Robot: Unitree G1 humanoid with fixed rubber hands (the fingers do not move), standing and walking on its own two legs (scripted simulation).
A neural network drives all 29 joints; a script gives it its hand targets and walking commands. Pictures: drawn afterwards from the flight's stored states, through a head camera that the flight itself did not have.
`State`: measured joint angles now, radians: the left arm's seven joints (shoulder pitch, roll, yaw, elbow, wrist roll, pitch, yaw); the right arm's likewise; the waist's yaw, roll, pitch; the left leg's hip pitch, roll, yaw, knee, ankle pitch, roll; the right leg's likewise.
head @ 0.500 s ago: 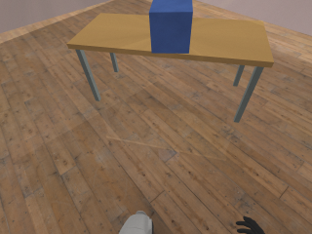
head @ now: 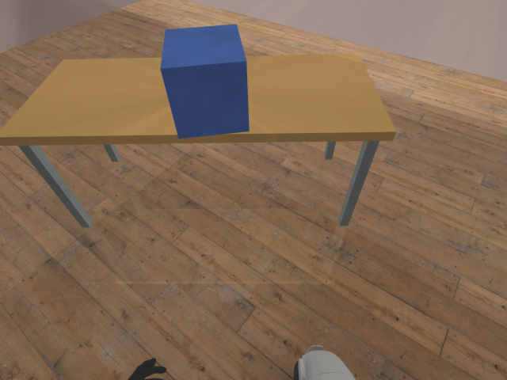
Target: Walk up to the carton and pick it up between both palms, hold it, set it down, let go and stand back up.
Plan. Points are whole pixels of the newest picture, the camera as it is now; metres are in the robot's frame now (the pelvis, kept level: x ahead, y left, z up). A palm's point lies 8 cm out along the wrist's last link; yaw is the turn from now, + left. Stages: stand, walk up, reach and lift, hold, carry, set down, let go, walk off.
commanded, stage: walk up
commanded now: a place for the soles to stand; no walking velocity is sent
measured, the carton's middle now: (207, 81) +1.02 +0.12 -0.05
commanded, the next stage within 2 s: none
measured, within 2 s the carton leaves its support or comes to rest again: neither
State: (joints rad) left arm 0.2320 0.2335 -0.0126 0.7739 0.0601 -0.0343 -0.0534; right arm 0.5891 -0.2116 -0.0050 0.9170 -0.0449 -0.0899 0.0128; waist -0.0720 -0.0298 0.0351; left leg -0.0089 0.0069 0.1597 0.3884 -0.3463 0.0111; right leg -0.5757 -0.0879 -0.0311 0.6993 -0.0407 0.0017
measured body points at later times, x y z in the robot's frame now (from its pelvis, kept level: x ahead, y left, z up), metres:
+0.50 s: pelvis +0.25 +0.01 -0.01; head +0.25 +0.02 +0.44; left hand +0.20 +0.27 -0.14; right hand +0.35 -0.23 -0.13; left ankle +0.37 +0.16 -0.71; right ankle +0.19 -0.12 -0.74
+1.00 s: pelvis +0.44 +0.02 -0.02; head +0.46 +0.02 +0.43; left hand +0.54 +0.25 -0.14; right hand +0.43 -0.23 -0.15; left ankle +0.38 +0.15 -0.74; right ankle +0.56 -0.08 -0.74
